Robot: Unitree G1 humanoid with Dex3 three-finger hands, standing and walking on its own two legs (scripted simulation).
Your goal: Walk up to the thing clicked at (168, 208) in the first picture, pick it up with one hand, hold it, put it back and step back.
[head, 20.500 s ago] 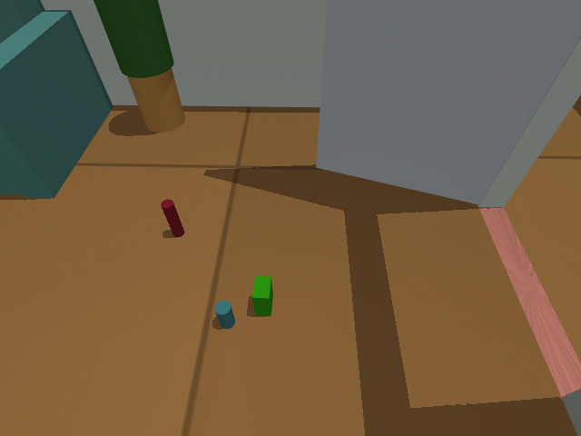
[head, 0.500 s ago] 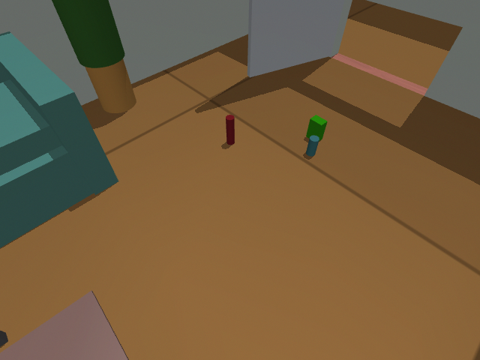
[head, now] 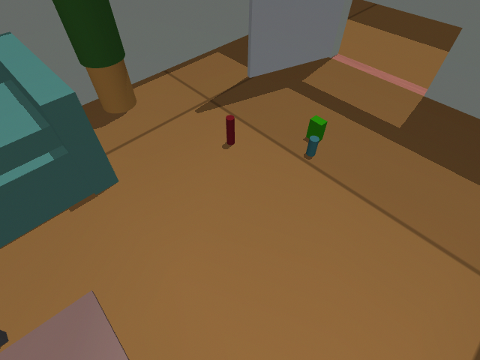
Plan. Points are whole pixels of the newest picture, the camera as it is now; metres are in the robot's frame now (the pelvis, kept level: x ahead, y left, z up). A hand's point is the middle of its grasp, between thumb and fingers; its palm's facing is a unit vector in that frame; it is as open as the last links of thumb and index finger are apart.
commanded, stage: stand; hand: left
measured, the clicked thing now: (230, 130) +1.46 +0.07 -0.68
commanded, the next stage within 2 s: walk up in 0.72 s
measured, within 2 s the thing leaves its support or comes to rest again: neither
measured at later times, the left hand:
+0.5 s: hand out of the picture +0.06 +0.25 -0.16, palm faces -0.03 -0.94 -0.34, open 7.4 cm
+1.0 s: hand out of the picture +0.12 +0.25 -0.14, palm faces -0.10 -0.91 -0.41, open 7.4 cm
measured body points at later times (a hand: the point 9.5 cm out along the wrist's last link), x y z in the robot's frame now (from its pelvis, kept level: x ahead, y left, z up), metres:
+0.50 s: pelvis +0.00 +0.00 +0.00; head +0.01 +0.01 +0.45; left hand +0.06 +0.30 -0.14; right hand +0.07 -0.30 -0.13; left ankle +0.00 +0.12 -0.75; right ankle -0.02 -0.14 -0.75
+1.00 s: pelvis +0.04 -0.05 -0.01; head +0.04 -0.06 +0.44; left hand +0.13 +0.30 -0.11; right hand +0.05 -0.39 -0.13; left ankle +0.00 +0.11 -0.75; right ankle +0.09 -0.19 -0.74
